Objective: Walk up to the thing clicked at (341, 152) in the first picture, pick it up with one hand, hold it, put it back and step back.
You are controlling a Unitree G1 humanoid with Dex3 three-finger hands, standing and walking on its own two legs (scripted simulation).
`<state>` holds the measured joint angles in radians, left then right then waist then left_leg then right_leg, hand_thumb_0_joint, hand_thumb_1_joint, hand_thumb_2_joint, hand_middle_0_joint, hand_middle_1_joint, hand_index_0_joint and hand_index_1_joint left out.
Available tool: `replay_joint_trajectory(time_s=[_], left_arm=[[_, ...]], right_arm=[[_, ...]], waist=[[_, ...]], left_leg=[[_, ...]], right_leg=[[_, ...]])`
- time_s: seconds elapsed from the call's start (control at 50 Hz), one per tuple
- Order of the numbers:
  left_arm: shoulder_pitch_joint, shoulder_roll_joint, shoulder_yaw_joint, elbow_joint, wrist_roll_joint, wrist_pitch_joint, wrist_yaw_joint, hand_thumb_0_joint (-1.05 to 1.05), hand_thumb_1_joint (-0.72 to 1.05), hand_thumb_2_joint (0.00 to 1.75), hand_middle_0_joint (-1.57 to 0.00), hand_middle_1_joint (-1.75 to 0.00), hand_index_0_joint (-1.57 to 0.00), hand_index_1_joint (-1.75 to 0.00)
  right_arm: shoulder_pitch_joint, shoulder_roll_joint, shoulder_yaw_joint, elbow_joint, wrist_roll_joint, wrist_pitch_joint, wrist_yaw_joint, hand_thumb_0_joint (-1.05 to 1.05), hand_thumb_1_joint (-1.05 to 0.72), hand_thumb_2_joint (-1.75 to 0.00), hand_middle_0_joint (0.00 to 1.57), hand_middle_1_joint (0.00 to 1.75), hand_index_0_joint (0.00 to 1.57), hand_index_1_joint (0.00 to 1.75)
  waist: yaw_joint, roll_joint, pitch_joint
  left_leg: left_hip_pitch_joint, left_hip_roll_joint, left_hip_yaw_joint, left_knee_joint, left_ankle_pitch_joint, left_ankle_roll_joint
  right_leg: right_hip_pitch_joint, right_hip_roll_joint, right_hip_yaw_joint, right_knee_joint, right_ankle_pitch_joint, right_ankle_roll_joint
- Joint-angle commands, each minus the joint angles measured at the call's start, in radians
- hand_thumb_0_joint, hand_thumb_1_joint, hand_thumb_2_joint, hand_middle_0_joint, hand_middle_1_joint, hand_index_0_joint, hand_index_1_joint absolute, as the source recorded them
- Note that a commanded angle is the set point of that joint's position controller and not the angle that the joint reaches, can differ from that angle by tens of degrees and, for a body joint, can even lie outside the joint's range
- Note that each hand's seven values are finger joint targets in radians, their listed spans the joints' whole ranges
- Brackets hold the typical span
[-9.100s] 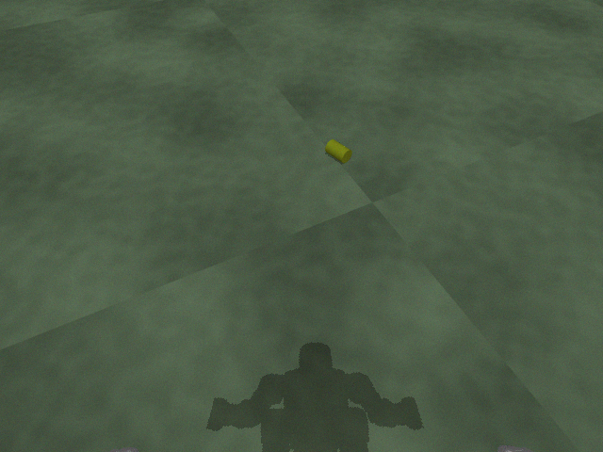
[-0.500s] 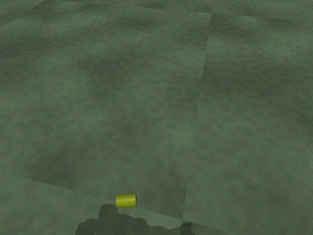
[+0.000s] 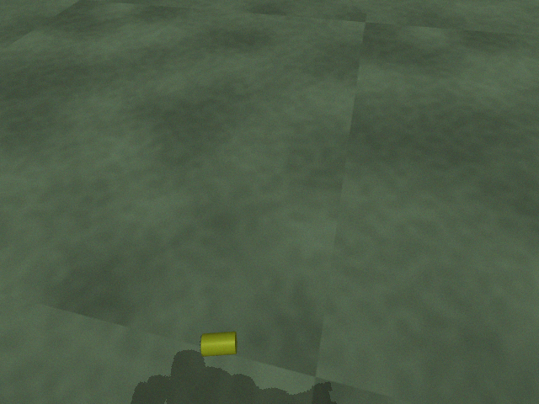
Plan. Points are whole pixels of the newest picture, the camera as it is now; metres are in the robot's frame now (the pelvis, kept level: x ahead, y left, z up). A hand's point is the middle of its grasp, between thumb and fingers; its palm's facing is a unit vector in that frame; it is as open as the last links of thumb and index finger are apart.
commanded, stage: stand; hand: left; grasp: from above
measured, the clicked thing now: (219, 343) +0.39 +0.21 -0.75
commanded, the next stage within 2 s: rise first in 0.32 s
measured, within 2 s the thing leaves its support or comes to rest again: neither
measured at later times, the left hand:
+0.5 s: hand out of the picture +0.10 +0.25 -0.16, palm faces +0.02 -0.94 -0.34, open 7.5 cm
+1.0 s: hand out of the picture +0.11 +0.26 -0.23, palm faces -0.17 -0.89 -0.43, open 13.2 cm
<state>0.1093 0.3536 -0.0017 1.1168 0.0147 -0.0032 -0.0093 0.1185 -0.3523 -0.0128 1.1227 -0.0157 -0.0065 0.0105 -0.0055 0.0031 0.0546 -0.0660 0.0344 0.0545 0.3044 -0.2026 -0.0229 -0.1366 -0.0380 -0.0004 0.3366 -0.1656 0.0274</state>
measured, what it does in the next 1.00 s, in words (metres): lowers itself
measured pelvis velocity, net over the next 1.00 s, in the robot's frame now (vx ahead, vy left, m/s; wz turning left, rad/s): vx -0.02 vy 0.01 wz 0.03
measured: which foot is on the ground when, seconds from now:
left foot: down 0.00-1.00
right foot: down 0.00-1.00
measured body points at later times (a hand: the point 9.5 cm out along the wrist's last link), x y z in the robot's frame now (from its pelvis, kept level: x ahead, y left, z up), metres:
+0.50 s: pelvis +0.00 +0.00 +0.00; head +0.02 +0.00 +0.45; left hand +0.09 +0.30 -0.13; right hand +0.08 -0.30 -0.13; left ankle -0.02 +0.13 -0.75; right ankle +0.01 -0.14 -0.75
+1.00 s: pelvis -0.02 +0.01 -0.08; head +0.07 +0.02 +0.36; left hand +0.12 +0.30 -0.20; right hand +0.14 -0.25 -0.18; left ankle -0.02 +0.13 -0.75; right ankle +0.01 -0.14 -0.75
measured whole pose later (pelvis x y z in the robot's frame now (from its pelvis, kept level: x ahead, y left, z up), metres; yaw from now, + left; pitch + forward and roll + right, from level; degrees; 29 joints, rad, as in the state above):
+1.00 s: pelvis -0.02 +0.01 -0.08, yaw +2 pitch +15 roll -1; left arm 0.12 0.30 0.12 0.71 0.29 0.07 0.00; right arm 0.21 -0.25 -0.05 0.63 0.00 -0.11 0.00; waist -0.02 -0.01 -0.08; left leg -0.81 0.04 0.01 1.04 -0.50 -0.01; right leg -0.83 -0.05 -0.01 1.00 -0.43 0.04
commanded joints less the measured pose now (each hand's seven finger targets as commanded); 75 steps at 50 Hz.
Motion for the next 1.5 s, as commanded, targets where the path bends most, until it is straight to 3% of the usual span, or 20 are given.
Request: replay_joint_trajectory(time_s=[0.0,0.4,0.42,0.44,0.46,0.48,0.52,0.56,0.62,0.66,0.76,0.84,0.9,0.94,1.0,1.1,1.14,1.24,1.34,1.48], left_arm=[[-0.034,0.213,0.039,-0.060,-0.003,-0.025,0.018,0.00,0.90,0.90,-0.20,-0.30,-0.20,-0.30],[-0.024,0.214,0.037,-0.058,-0.005,-0.027,0.019,0.00,0.83,0.96,-0.15,-0.38,-0.17,-0.38],[-0.375,0.017,0.038,-0.409,-0.053,-0.114,0.031,0.00,0.75,0.88,-0.23,-0.46,-0.21,-0.46],[-0.454,0.074,0.058,-0.289,-0.051,-0.100,0.040,0.00,0.67,0.86,-0.25,-0.52,-0.23,-0.54],[-0.297,0.177,0.120,-0.139,-0.026,-0.065,0.046,0.00,0.59,0.87,-0.24,-0.58,-0.22,-0.60],[-0.213,0.171,0.127,-0.073,-0.016,-0.047,0.031,0.00,0.51,0.88,-0.23,-0.63,-0.21,-0.66],[-0.286,0.260,0.175,-0.133,0.031,-0.057,0.013,0.00,0.35,0.86,-0.22,-0.79,-0.22,-0.78],[-0.102,0.224,0.194,-0.051,0.096,-0.039,-0.017,0.00,0.20,0.83,-0.18,-0.92,-0.22,-0.88],[-0.038,0.207,0.205,-0.174,0.140,-0.016,-0.022,0.00,-0.04,0.84,-0.19,-0.97,-0.22,-0.94],[-0.069,0.147,0.166,-0.208,0.155,0.021,-0.009,0.00,-0.20,0.84,-0.19,-0.98,-0.21,-0.96],[-0.107,0.120,0.151,-0.295,0.186,0.080,0.016,0.00,-0.47,0.90,-0.18,-1.00,-0.17,-1.01],[-0.076,0.129,0.178,-0.398,0.220,0.055,0.018,0.00,-0.48,0.90,-0.17,-1.01,-0.17,-1.01],[-0.044,0.107,0.154,-0.521,0.262,0.034,0.023,0.00,-0.48,0.92,-0.16,-1.02,-0.16,-1.03],[0.014,0.135,0.187,-0.578,0.300,0.039,0.035,0.00,-0.46,0.90,-0.18,-1.02,-0.17,-1.02],[0.064,0.117,0.179,-0.656,0.324,0.061,0.047,0.00,-0.47,0.91,-0.18,-0.99,-0.17,-1.00],[-0.124,0.139,0.155,-0.599,0.400,0.057,0.059,0.00,-0.48,0.91,-0.18,-0.98,-0.17,-0.99],[-0.156,0.157,0.166,-0.566,0.441,0.023,0.064,0.00,-0.47,0.90,-0.18,-0.99,-0.18,-0.99],[-0.184,0.153,0.101,-0.565,0.560,-0.071,0.094,0.00,-0.39,0.83,-0.23,-0.96,-0.24,-0.95],[-0.298,0.255,0.161,-0.512,0.677,-0.084,0.178,0.00,-0.44,0.90,-0.15,-1.00,-0.16,-0.99],[-0.613,0.306,0.136,-0.412,0.792,-0.090,0.225,0.00,-0.48,0.95,-0.12,-1.01,-0.12,-1.00]], right_arm=[[-0.034,-0.217,-0.041,-0.057,0.003,-0.020,-0.016,0.00,-0.90,-0.90,0.20,0.30,0.20,0.30],[-0.033,-0.210,-0.038,-0.053,0.003,-0.018,-0.014,0.00,-0.89,-0.90,0.20,0.30,0.20,0.30],[-0.015,-0.032,0.016,-0.334,0.072,-0.069,-0.034,0.00,-0.94,-0.91,0.20,0.30,0.20,0.30],[0.034,-0.064,0.009,-0.280,0.076,-0.069,-0.045,0.00,-0.90,-0.90,0.20,0.30,0.20,0.30],[0.052,-0.098,-0.007,-0.278,0.071,-0.063,-0.051,0.00,-0.90,-0.90,0.20,0.30,0.20,0.30],[0.066,-0.101,-0.020,-0.300,0.069,-0.053,-0.050,0.00,-0.89,-0.90,0.20,0.30,0.20,0.30],[0.103,-0.103,-0.050,-0.330,0.055,-0.063,-0.060,0.00,-0.90,-0.90,0.20,0.30,0.20,0.30],[0.136,-0.091,-0.071,-0.358,0.034,-0.071,-0.051,0.00,-0.90,-0.90,0.20,0.30,0.20,0.30],[0.127,-0.076,-0.086,-0.436,0.033,-0.077,-0.045,0.00,-0.90,-0.90,0.20,0.30,0.20,0.30],[0.115,-0.066,-0.084,-0.466,0.035,-0.076,-0.042,0.00,-0.87,-0.89,0.20,0.30,0.20,0.30],[0.097,-0.061,-0.088,-0.545,0.036,-0.095,-0.029,0.00,-0.88,-0.90,0.20,0.30,0.20,0.30],[0.112,-0.054,-0.099,-0.577,0.025,-0.125,-0.021,0.00,-0.88,-0.90,0.20,0.30,0.20,0.30],[0.106,-0.043,-0.094,-0.600,0.019,-0.144,-0.024,0.00,-0.88,-0.90,0.20,0.30,0.20,0.30],[0.102,-0.043,-0.096,-0.624,0.018,-0.151,-0.028,0.00,-0.87,-0.90,0.20,0.30,0.20,0.30],[0.093,-0.037,-0.093,-0.639,0.019,-0.157,-0.028,0.00,-0.88,-0.90,0.20,0.30,0.20,0.30],[0.066,-0.046,-0.092,-0.628,0.017,-0.182,-0.031,0.00,-0.90,-0.90,0.20,0.30,0.20,0.30],[0.059,-0.052,-0.094,-0.633,0.014,-0.195,-0.023,0.00,-0.90,-0.90,0.20,0.30,0.20,0.30],[0.046,-0.079,-0.106,-0.622,0.016,-0.212,-0.006,0.00,-0.90,-0.90,0.20,0.30,0.20,0.30],[0.052,-0.095,-0.119,-0.590,0.024,-0.191,0.008,0.00,-0.90,-0.90,0.20,0.30,0.20,0.30],[0.086,-0.098,-0.129,-0.535,0.013,-0.169,0.018,0.00,-0.89,-0.90,0.20,0.30,0.20,0.30]], waist=[[0.003,-0.010,-0.085],[0.003,-0.006,-0.078],[-0.109,-0.013,0.022],[-0.075,-0.041,-0.025],[-0.056,-0.064,-0.014],[-0.025,-0.035,-0.017],[-0.018,-0.014,-0.166],[0.001,-0.013,-0.261],[0.046,0.057,-0.369],[0.031,0.050,-0.310],[-0.006,-0.017,-0.250],[-0.002,0.001,-0.315],[-0.012,0.057,-0.381],[0.002,0.087,-0.403],[-0.006,0.086,-0.417],[-0.061,0.027,-0.397],[-0.054,0.034,-0.445],[-0.049,0.099,-0.618],[-0.025,0.103,-0.730],[-0.059,0.038,-0.831]], left_leg=[[-0.002,0.114,-0.083,-0.047,0.138,0.032],[-0.001,0.113,-0.084,-0.043,0.143,0.031],[-0.176,-0.032,0.014,0.045,0.019,0.036],[-0.168,-0.034,0.011,0.058,0.005,0.040],[-0.199,-0.039,0.012,0.075,-0.032,0.042],[-0.229,-0.036,0.017,0.105,-0.017,0.036],[-0.230,-0.038,0.004,0.162,0.044,0.034],[-0.292,-0.050,-0.005,0.242,0.113,0.031],[-0.282,-0.060,-0.004,0.275,0.184,0.015],[-0.326,-0.049,-0.013,0.291,0.159,0.008],[-0.446,-0.033,-0.031,0.377,0.006,0.016],[-0.547,-0.021,-0.053,0.505,0.003,0.012],[-0.582,-0.020,-0.053,0.581,0.005,0.007],[-0.603,-0.020,-0.055,0.613,-0.005,0.007],[-0.645,-0.014,-0.070,0.644,-0.025,0.006],[-0.868,-0.019,-0.072,0.828,-0.139,0.026],[-0.952,-0.028,-0.066,0.907,-0.169,0.027],[-1.003,-0.029,-0.097,1.045,-0.096,0.008],[-1.143,-0.041,-0.081,1.206,-0.045,0.016],[-1.380,-0.055,-0.053,1.379,-0.201,0.033]], right_leg=[[0.026,-0.097,0.075,-0.038,0.162,-0.045],[0.024,-0.096,0.079,-0.041,0.181,-0.045],[-0.181,0.033,-0.015,0.010,0.055,-0.025],[-0.129,0.030,-0.023,0.009,0.015,-0.021],[-0.140,0.035,-0.033,0.013,-0.043,-0.026],[-0.156,0.040,-0.035,0.044,-0.042,-0.034],[-0.147,0.034,-0.029,0.113,0.035,-0.034],[-0.138,0.027,-0.031,0.195,0.106,-0.035],[-0.103,0.027,-0.033,0.245,0.155,-0.041],[-0.185,0.036,-0.041,0.258,0.107,-0.045],[-0.347,0.047,-0.057,0.331,-0.055,-0.042],[-0.463,0.043,-0.060,0.479,-0.072,-0.042],[-0.550,0.040,-0.047,0.570,-0.072,-0.046],[-0.591,0.035,-0.043,0.609,-0.082,-0.046],[-0.637,0.032,-0.043,0.654,-0.098,-0.046],[-0.840,0.022,-0.036,0.788,-0.174,-0.039],[-0.913,0.018,-0.031,0.863,-0.201,-0.040],[-1.085,0.013,-0.038,1.059,-0.162,-0.049],[-1.185,0.008,-0.034,1.201,-0.108,-0.053],[-1.267,0.004,-0.023,1.300,-0.206,-0.046]])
